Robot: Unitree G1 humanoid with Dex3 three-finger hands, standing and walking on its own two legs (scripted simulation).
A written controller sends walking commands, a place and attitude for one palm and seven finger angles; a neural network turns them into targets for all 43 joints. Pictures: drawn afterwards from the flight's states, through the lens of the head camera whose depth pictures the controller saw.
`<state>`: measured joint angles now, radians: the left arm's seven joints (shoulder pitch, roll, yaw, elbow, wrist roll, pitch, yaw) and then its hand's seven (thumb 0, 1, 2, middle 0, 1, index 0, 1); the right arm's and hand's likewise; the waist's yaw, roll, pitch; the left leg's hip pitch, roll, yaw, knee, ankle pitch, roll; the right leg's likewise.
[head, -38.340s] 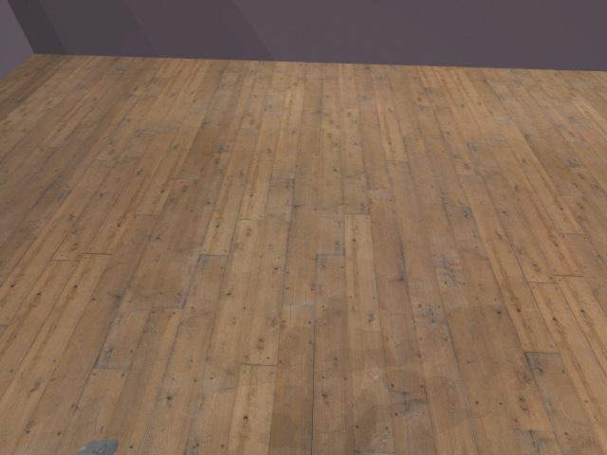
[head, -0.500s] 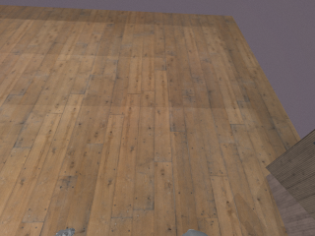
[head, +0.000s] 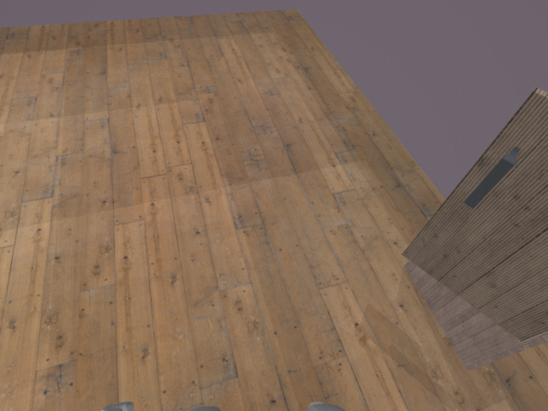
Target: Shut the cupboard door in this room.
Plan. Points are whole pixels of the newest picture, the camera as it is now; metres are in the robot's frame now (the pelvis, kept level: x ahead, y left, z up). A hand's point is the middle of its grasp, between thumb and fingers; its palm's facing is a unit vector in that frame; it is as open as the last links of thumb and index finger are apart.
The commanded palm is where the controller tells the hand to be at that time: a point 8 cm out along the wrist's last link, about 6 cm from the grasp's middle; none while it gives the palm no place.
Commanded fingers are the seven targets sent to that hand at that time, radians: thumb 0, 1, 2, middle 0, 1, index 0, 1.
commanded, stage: turn to face it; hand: left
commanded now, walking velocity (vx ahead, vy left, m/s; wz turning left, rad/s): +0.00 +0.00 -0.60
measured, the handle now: (492, 177) +0.57 -0.41 +0.00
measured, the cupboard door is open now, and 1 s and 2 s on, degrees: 29 29 29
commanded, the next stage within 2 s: take the last steps up to it in 1.02 s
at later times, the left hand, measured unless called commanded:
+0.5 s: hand (187, 392) +0.16 +0.14 -0.14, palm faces -0.26 -0.93 -0.27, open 7.4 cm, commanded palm none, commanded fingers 0.00 0.90 0.90 -0.20 -0.30 -0.20 -0.30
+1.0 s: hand (227, 351) +0.23 +0.09 -0.15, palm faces -0.50 -0.82 -0.26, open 7.4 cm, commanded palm none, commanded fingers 0.00 0.90 0.90 -0.20 -0.30 -0.20 -0.30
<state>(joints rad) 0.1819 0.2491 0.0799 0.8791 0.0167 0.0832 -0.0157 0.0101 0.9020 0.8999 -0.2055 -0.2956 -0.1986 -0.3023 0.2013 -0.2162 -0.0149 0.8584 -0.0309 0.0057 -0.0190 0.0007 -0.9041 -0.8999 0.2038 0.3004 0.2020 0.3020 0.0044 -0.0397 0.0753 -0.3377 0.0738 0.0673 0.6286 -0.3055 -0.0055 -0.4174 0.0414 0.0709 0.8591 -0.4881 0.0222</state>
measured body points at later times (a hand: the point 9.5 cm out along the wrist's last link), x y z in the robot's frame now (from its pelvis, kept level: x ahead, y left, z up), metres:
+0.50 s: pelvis +0.01 -0.03 +0.01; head +0.05 -0.06 +0.46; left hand +0.18 +0.19 -0.12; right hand +0.00 -0.31 -0.14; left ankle +0.04 +0.11 -0.67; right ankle -0.02 -0.14 -0.73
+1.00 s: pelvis +0.03 -0.04 +0.00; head +0.05 -0.07 +0.44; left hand +0.25 +0.13 -0.13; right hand -0.08 -0.27 -0.15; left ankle +0.08 +0.10 -0.72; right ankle -0.04 -0.13 -0.73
